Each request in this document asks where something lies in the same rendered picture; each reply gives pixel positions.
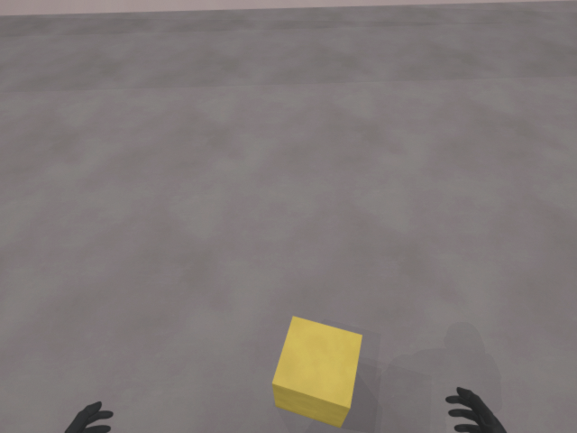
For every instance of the carton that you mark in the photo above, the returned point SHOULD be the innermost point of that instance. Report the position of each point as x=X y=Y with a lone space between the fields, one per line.
x=316 y=371

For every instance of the left robot hand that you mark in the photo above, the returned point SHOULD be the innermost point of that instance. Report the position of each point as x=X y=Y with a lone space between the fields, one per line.
x=87 y=416

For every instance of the right robot hand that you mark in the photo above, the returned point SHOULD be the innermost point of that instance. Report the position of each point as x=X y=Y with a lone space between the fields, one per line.
x=480 y=413

